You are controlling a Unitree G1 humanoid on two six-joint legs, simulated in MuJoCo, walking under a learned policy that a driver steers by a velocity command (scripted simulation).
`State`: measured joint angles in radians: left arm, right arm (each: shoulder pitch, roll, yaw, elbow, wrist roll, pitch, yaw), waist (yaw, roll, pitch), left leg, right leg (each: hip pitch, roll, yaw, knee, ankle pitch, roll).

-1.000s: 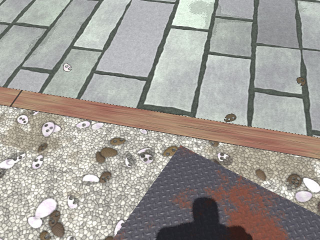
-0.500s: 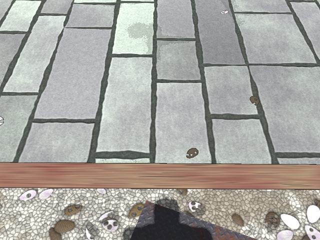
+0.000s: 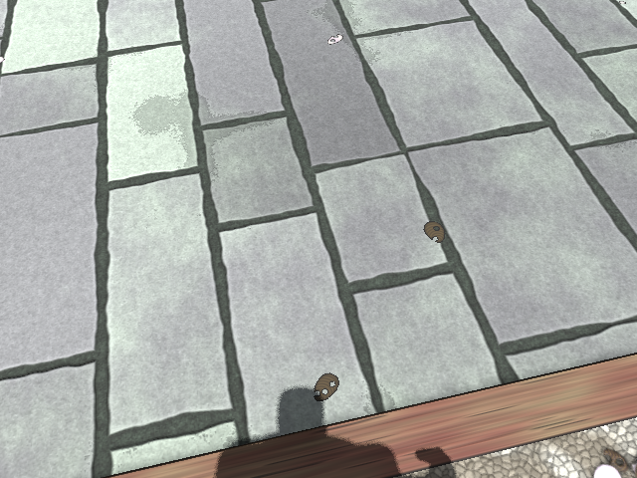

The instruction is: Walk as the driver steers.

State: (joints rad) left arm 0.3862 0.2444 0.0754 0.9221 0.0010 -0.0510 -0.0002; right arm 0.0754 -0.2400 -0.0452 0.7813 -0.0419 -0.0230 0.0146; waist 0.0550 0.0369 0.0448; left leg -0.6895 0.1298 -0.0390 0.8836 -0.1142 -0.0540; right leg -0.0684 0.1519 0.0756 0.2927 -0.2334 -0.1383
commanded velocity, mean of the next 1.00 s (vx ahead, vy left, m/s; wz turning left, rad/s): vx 0.45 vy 0.00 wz -0.10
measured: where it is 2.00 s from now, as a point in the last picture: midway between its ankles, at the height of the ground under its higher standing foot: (374, 389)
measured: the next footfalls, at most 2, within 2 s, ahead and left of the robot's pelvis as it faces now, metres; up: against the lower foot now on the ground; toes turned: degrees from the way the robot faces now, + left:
left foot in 0.20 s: +0.30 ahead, +0.12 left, +0.00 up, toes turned -5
right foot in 0.74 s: +0.53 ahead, -0.10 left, +0.00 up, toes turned -10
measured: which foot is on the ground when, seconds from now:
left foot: up 0.00-0.18, down 0.20-0.76, up 0.78-1.00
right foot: down 0.00-0.22, up 0.24-0.72, down 0.74-1.00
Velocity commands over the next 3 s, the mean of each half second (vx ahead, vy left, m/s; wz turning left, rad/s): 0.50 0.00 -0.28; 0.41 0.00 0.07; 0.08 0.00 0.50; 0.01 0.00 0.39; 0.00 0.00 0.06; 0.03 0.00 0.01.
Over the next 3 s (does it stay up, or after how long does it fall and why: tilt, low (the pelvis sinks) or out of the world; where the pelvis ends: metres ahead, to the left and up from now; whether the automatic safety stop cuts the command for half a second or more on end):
stays up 0.61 -0.09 -0.02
